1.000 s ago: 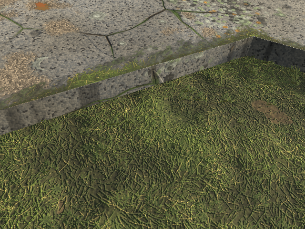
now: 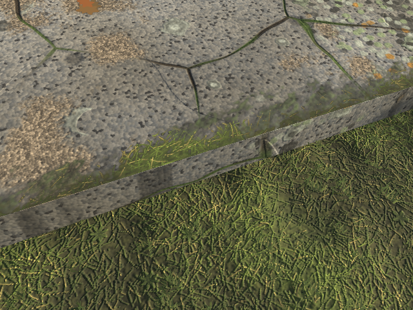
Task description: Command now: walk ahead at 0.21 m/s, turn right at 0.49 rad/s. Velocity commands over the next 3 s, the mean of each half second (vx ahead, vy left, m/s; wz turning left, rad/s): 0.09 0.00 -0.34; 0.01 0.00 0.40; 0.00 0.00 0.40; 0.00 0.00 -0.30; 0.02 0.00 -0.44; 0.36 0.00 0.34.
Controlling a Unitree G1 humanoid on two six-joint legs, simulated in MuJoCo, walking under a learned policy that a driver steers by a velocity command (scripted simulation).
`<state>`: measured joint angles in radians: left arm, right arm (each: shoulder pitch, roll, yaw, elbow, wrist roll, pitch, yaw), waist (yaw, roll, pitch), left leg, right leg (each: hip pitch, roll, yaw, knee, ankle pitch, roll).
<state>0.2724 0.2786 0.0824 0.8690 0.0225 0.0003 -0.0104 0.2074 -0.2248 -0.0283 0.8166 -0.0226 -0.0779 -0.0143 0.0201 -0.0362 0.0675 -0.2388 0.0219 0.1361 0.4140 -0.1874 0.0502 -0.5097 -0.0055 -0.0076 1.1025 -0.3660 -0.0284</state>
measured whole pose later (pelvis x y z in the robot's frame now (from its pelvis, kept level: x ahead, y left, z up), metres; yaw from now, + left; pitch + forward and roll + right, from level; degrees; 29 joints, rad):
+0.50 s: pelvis +0.08 -0.03 +0.00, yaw -10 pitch +0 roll +0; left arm 0.14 0.19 0.02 0.80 0.03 0.00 0.02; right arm 0.23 -0.23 -0.04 0.87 -0.01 0.05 -0.01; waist -0.01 0.03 0.06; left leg -0.36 0.03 0.00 0.84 -0.43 -0.01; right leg -0.28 0.04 -0.07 0.42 -0.13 -0.09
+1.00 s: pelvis +0.07 -0.02 +0.00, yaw +6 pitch +1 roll -1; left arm 0.14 0.27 0.05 0.81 0.01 0.04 0.03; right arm 0.23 -0.29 -0.09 0.82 -0.01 0.04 -0.01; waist -0.03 0.00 0.06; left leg -0.25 -0.09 -0.13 0.45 -0.21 0.05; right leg -0.38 0.03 0.04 0.79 -0.42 0.03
